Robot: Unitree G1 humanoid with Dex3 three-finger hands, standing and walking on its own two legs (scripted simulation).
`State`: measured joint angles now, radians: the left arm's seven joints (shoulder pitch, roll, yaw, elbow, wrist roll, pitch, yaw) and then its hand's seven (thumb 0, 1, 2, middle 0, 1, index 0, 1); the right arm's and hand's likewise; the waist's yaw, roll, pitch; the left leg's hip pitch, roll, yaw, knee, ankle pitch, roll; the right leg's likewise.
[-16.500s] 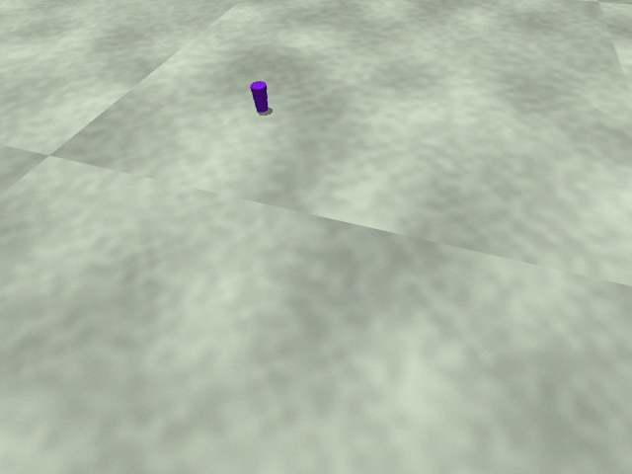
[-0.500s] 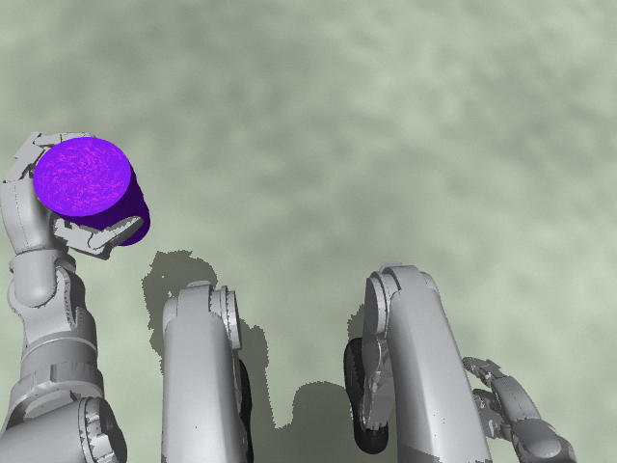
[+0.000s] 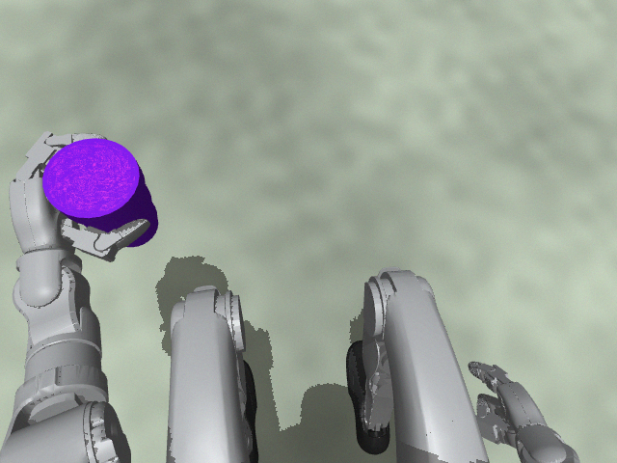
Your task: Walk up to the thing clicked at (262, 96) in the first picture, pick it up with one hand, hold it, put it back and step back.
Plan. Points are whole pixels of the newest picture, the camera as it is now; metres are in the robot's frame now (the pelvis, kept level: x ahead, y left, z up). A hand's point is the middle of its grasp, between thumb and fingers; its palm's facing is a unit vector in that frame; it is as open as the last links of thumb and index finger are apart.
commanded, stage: lift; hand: left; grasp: from the side
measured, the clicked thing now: (115, 204) +0.43 +0.24 -0.05
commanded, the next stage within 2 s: hold in 1.96 s
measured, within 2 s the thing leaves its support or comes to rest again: neither
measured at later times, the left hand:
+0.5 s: hand (42, 169) +0.40 +0.23 +0.11, palm faces +0.19 -0.98 -0.04, open 11.7 cm
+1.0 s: hand out of the picture +0.39 +0.22 +0.26, palm faces +0.18 -0.98 -0.04, open 11.7 cm
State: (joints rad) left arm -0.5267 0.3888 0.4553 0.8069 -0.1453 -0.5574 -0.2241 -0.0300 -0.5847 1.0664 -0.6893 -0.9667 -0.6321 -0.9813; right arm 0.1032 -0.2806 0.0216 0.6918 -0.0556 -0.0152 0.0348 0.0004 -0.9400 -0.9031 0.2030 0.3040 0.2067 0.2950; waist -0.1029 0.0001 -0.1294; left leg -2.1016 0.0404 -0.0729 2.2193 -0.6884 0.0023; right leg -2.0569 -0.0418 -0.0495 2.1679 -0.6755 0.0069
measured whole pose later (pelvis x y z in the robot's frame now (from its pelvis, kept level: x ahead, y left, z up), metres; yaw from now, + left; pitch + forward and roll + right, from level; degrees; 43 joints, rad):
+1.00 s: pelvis +0.05 +0.01 +0.25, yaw +2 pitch +21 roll -4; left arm -0.12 0.26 0.19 0.33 -0.18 -0.30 -0.04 -0.03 -0.58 1.07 -0.68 -0.98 -0.62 -0.99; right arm 0.20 -0.23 0.01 0.65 0.03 -0.08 -0.05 0.00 -0.91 -0.90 0.20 0.30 0.21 0.30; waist -0.04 0.02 -0.15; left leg -1.17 0.05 -0.03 1.39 -0.59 0.00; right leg -1.13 -0.03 -0.06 1.33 -0.56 0.02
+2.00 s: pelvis +0.08 +0.00 +0.33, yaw +3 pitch +9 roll -2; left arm -0.11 0.20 0.15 0.42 -0.16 -0.33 -0.03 -0.03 -0.58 1.07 -0.68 -0.98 -0.62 -0.99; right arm 0.23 -0.21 0.01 0.67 0.00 -0.05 -0.05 0.00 -0.91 -0.90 0.20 0.30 0.21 0.30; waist -0.03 0.01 -0.04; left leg -0.64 0.05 0.00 0.94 -0.45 -0.01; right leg -0.62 -0.02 -0.05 0.89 -0.43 0.01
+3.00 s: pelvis +0.08 +0.00 +0.35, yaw +3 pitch +5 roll -1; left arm -0.11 0.19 0.14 0.45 -0.16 -0.35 -0.03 -0.03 -0.58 1.07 -0.67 -0.98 -0.62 -0.99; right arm 0.23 -0.21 0.01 0.69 0.00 -0.06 -0.04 0.01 -0.92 -0.90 0.20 0.30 0.21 0.30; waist -0.02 0.01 -0.01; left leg -0.52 0.04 0.01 0.83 -0.40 -0.01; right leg -0.49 -0.02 -0.04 0.79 -0.38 0.01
